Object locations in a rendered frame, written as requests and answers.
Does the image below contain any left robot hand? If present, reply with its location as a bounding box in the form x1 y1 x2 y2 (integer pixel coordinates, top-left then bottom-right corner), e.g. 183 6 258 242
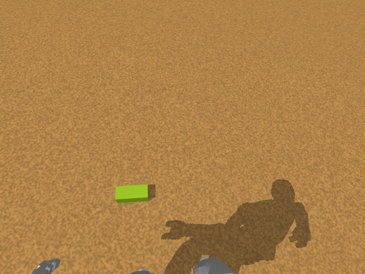
30 259 60 274

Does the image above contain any carton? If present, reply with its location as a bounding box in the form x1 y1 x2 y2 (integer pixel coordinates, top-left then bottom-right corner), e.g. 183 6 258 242
115 184 149 203

